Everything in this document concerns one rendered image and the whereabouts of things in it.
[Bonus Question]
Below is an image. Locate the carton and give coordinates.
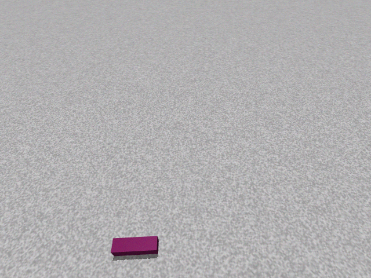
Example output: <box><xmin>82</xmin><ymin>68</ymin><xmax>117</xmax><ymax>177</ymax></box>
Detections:
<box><xmin>111</xmin><ymin>236</ymin><xmax>159</xmax><ymax>256</ymax></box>

